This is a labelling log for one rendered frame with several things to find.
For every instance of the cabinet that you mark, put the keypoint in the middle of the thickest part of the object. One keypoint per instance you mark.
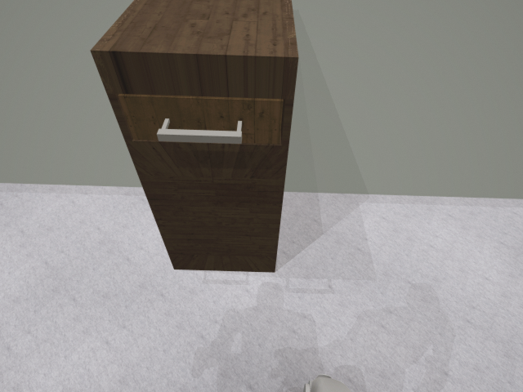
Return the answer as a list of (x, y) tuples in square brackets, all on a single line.
[(217, 206)]

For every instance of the handle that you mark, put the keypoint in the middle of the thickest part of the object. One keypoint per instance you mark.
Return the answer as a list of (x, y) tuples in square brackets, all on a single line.
[(199, 136)]

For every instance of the drawer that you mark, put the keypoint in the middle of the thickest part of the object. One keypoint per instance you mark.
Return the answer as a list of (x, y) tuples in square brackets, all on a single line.
[(261, 118)]

